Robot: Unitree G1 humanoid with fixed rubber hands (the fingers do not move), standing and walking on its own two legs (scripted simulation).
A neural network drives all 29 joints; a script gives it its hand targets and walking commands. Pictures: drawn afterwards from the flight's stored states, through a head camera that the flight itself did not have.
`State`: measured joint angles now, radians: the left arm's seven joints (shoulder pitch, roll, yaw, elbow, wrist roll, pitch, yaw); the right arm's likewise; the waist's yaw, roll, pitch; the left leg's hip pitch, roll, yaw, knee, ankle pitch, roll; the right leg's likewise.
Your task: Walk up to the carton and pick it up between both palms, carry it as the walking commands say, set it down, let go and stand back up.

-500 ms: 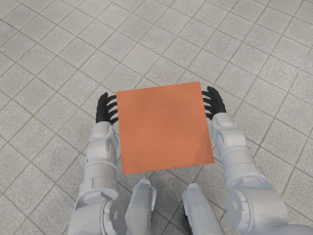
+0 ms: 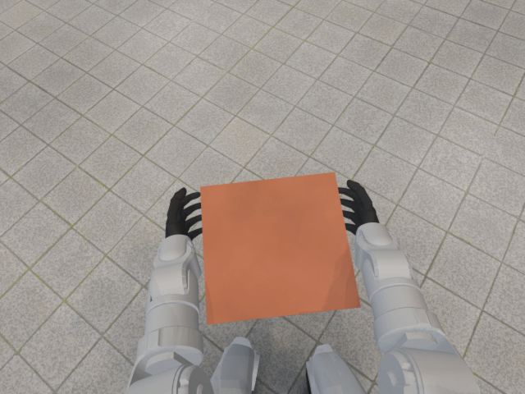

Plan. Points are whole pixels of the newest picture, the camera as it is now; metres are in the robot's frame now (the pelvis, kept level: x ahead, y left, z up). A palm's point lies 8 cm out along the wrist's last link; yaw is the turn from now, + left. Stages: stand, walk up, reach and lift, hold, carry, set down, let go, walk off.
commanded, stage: reach and lift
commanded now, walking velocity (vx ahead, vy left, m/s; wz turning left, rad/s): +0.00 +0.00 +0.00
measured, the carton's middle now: (274, 255) +0.34 +0.03 -0.13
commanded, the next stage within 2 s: none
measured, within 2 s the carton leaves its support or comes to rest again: neither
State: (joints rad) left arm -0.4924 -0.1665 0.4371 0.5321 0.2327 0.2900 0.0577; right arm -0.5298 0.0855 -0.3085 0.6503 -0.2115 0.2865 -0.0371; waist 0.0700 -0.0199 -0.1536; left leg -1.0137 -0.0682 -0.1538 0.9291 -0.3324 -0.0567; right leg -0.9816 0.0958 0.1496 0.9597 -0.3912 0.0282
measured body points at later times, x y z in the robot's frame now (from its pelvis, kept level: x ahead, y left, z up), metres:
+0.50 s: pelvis +0.01 +0.00 +0.05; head +0.08 +0.00 +0.49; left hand +0.34 +0.18 +0.03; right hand +0.37 -0.12 +0.02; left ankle +0.05 +0.14 -0.67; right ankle +0.03 -0.13 -0.67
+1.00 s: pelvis +0.02 +0.00 +0.07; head +0.00 +0.00 +0.52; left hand +0.33 +0.18 +0.10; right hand +0.35 -0.12 +0.09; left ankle +0.05 +0.14 -0.67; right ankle +0.03 -0.13 -0.67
